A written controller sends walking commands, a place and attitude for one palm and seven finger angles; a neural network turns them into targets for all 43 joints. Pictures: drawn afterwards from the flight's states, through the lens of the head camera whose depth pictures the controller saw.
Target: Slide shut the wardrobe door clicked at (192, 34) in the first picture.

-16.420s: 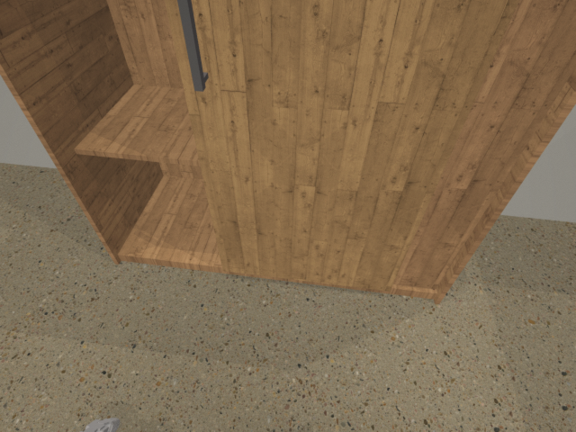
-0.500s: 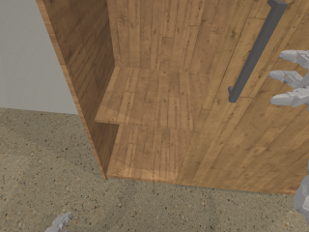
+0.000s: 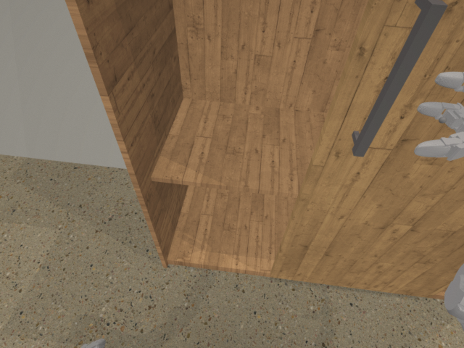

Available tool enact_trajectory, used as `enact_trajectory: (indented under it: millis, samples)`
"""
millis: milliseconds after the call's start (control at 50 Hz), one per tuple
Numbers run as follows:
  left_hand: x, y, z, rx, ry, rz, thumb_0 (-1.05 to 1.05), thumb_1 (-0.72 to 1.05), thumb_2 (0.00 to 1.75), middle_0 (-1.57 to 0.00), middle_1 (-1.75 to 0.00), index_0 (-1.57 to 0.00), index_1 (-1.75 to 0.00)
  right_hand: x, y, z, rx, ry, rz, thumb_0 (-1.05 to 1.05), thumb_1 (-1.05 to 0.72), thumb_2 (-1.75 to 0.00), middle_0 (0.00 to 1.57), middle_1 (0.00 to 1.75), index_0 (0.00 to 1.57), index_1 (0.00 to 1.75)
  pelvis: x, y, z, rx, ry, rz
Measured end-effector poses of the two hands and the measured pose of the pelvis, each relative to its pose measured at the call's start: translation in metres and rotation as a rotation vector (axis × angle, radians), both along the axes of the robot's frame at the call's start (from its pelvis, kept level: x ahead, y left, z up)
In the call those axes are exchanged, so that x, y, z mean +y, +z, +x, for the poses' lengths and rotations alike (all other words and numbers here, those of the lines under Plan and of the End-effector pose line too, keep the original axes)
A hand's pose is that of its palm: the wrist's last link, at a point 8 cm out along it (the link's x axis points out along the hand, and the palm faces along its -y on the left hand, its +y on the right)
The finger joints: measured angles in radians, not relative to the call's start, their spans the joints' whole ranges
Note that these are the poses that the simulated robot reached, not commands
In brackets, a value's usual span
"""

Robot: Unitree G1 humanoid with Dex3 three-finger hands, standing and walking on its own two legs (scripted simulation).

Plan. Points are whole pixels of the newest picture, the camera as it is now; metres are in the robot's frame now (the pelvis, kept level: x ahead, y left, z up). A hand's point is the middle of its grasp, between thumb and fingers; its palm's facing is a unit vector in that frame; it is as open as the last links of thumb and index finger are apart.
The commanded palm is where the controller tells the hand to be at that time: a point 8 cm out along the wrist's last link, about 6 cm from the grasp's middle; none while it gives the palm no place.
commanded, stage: move the hooked fingers beside the handle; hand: right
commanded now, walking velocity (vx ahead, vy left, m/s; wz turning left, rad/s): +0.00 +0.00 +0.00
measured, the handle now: (385, 87) +0.51 -0.19 +0.22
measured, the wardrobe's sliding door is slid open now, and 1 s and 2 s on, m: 0.46 0.46 0.46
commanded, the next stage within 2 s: feel for the door with the fingertips in 0.50 s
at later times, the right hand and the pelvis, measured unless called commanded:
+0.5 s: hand (434, 112) +0.45 -0.25 +0.22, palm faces +0.05 +1.00 -0.03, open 14.0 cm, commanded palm +0.43 -0.30 +0.21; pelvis -0.01 +0.00 +0.00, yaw +0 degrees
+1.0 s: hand (404, 111) +0.46 -0.21 +0.22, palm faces +0.03 +1.00 -0.01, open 14.0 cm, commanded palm +0.43 -0.26 +0.21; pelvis +0.00 +0.00 +0.00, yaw +0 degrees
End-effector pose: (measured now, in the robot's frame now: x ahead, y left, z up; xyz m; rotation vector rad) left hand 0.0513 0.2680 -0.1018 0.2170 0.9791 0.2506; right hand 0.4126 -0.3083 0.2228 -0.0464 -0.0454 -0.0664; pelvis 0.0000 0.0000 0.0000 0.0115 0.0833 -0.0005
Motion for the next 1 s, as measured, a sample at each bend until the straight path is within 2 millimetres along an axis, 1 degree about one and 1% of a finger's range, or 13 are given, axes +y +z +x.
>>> enact_trajectory:
  millis: [120,220,300,420,500,600,700,780,900,1000]
  samples:
    - [-0.002,0.003,0.014,-0.033,-0.031,0.011,0.01,0.90,0.90,-0.21,-0.29,-0.20,-0.30,-0.004,0.008,-0.006,-0.015,0.013,0.021,-0.02,0.50,-0.30,0.30,1.20,0.31,1.20,-0.001,0.000,-0.003,-0.005,-0.015,0.003]
    - [-0.003,0.004,0.022,-0.057,-0.051,0.017,0.01,0.90,0.90,-0.21,-0.29,-0.20,-0.30,0.002,0.003,-0.003,0.033,0.027,0.009,-0.01,0.50,-0.30,0.30,1.20,0.30,1.20,-0.003,-0.001,-0.007,0.002,-0.025,0.004]
    - [-0.005,0.004,0.023,-0.064,-0.051,0.018,0.01,0.90,0.90,-0.21,-0.29,-0.20,-0.30,0.010,0.000,0.002,0.019,0.036,0.023,-0.01,0.50,-0.30,0.30,1.20,0.30,1.20,-0.004,-0.001,-0.008,0.005,-0.021,0.003]
    - [-0.007,0.004,0.012,-0.051,-0.031,0.011,0.01,0.90,0.90,-0.21,-0.29,-0.20,-0.30,0.013,0.003,0.010,-0.001,0.027,0.024,-0.01,0.50,-0.30,0.31,1.20,0.31,1.20,-0.003,-0.001,-0.007,0.005,-0.013,0.002]
    - [-0.006,0.001,0.000,-0.018,-0.012,0.006,0.01,0.90,0.90,-0.21,-0.29,-0.20,-0.30,0.009,0.002,0.015,0.018,0.014,0.015,-0.01,0.50,-0.30,0.31,1.20,0.31,1.20,-0.003,-0.001,-0.007,0.012,-0.007,0.002]
    - [-0.004,-0.003,-0.015,0.036,0.007,0.006,0.01,0.90,0.90,-0.21,-0.29,-0.20,-0.30,0.006,0.001,0.015,0.021,0.021,-0.001,-0.01,0.50,-0.30,0.30,1.20,0.30,1.20,-0.003,-0.001,-0.004,0.019,-0.005,0.002]
    - [-0.001,-0.004,-0.020,0.068,0.011,0.013,0.01,0.90,0.90,-0.21,-0.29,-0.20,-0.30,0.011,-0.003,0.018,0.017,0.040,0.028,-0.01,0.50,-0.30,0.30,1.20,0.30,1.20,-0.002,-0.001,-0.002,0.023,-0.008,0.003]
    - [0.001,-0.003,-0.016,0.055,0.009,0.015,0.01,0.90,0.90,-0.21,-0.29,-0.20,-0.30,0.022,-0.005,0.022,0.013,0.050,0.010,-0.01,0.50,-0.30,0.30,1.20,0.30,1.20,-0.003,-0.001,0.000,0.024,-0.008,0.004]
    - [0.000,-0.002,0.002,0.004,0.002,0.002,0.01,0.90,0.90,-0.21,-0.29,-0.20,-0.30,0.041,-0.006,0.025,0.001,0.059,0.047,-0.02,0.50,-0.30,0.30,1.20,0.30,1.20,-0.002,-0.001,0.003,0.019,-0.002,0.002]
    - [-0.003,0.000,0.019,-0.050,-0.005,-0.017,0.01,0.90,0.90,-0.21,-0.29,-0.20,-0.30,0.046,-0.007,0.023,0.012,0.033,0.033,-0.01,0.50,-0.30,0.31,1.20,0.31,1.20,0.001,-0.001,0.004,0.011,0.004,0.000]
